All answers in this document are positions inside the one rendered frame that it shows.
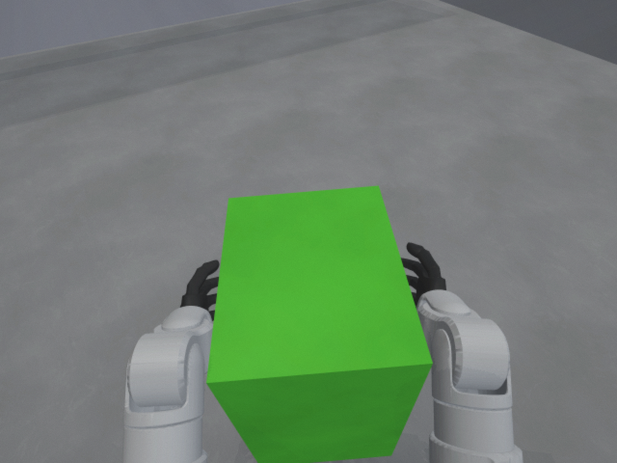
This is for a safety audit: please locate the robot left forearm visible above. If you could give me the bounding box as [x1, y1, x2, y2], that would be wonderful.
[121, 306, 213, 463]

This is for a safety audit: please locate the robot right forearm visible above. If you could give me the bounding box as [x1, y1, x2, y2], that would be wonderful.
[416, 289, 523, 463]

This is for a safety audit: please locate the robot right hand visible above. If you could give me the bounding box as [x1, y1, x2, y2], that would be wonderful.
[401, 242, 446, 306]

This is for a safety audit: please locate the robot left hand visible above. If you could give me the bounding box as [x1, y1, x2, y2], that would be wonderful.
[180, 260, 219, 321]

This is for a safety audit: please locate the carton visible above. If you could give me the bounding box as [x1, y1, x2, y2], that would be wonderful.
[206, 186, 433, 463]

